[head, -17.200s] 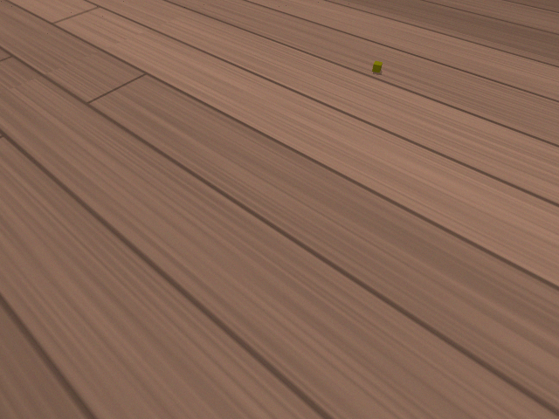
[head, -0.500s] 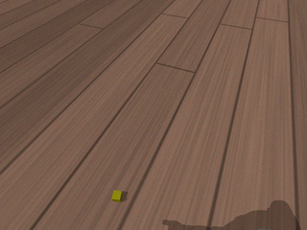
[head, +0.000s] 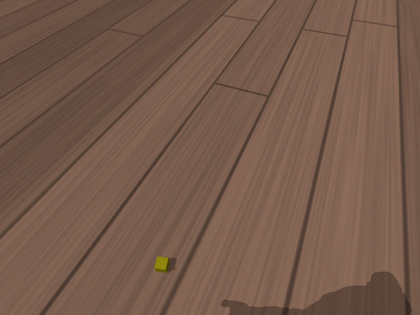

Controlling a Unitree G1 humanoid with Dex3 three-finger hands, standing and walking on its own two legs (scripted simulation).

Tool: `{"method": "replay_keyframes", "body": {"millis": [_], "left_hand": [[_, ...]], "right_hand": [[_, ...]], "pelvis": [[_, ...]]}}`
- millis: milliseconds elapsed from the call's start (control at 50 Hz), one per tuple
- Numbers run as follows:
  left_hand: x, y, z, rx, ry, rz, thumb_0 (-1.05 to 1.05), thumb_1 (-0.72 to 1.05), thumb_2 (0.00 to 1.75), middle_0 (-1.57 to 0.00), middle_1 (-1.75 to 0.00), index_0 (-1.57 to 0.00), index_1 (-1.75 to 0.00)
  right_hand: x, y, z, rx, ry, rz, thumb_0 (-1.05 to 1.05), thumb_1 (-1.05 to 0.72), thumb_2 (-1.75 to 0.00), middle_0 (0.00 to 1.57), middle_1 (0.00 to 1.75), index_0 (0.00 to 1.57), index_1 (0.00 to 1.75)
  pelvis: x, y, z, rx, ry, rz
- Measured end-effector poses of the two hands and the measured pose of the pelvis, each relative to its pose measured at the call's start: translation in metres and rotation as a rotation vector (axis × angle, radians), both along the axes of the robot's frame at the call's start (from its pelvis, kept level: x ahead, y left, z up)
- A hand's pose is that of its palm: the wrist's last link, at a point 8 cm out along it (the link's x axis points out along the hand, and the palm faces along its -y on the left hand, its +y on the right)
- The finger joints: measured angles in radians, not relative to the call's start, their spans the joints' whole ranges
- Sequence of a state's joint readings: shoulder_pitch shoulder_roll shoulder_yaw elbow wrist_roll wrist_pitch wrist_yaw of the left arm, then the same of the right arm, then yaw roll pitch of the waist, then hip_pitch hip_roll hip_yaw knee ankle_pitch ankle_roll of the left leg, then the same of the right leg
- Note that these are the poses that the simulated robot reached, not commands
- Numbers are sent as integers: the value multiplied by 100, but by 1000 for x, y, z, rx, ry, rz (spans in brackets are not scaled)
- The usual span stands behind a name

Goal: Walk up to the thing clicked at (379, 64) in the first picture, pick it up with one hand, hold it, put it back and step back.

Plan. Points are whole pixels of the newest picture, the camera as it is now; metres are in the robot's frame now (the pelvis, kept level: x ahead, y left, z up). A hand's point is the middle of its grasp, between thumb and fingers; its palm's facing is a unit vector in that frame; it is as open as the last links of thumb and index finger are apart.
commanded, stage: stand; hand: left
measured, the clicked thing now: (162, 264) +0.43 +0.26 -0.76
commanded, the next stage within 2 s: rise first in 1.72 s
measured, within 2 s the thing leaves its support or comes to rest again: neither
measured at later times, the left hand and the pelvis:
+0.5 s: hand out of the picture +0.06 +0.26 -0.16, palm faces -0.04 -0.94 -0.34, open 7.4 cm; pelvis +0.00 +0.00 +0.00, yaw +0 degrees
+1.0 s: hand out of the picture +0.07 +0.26 -0.16, palm faces -0.04 -0.94 -0.35, open 7.4 cm; pelvis +0.00 +0.00 +0.00, yaw +0 degrees
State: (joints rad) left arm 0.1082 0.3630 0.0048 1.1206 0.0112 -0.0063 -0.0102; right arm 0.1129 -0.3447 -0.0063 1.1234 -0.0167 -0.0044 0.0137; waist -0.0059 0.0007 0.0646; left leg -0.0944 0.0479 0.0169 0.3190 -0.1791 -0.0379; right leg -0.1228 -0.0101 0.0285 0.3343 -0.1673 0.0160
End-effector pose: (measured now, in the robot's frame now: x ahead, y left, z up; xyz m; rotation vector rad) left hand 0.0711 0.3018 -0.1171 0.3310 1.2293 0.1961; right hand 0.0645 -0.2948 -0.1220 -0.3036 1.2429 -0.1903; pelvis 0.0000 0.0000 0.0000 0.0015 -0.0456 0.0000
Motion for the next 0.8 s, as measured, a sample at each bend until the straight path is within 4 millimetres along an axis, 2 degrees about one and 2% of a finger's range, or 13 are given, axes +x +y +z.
{"method": "replay_keyframes", "body": {"millis": [460, 800], "left_hand": [[-13, 2, -5, -13, 22, 1, 0, 90, 90, -20, -30, -20, -30], [-10, 4, -2, -1, 27, 3, 0, 90, 90, -20, -30, -20, -30]], "right_hand": [[-9, 1, 2, -10, 16, 0, 0, -91, -90, 21, 30, 20, 30], [2, 4, -1, -1, 8, 7, 0, -91, -90, 21, 30, 20, 30]], "pelvis": [[-3, 4, 0, 0, 3, 4], [2, 4, 0, 1, 7, 5]]}}
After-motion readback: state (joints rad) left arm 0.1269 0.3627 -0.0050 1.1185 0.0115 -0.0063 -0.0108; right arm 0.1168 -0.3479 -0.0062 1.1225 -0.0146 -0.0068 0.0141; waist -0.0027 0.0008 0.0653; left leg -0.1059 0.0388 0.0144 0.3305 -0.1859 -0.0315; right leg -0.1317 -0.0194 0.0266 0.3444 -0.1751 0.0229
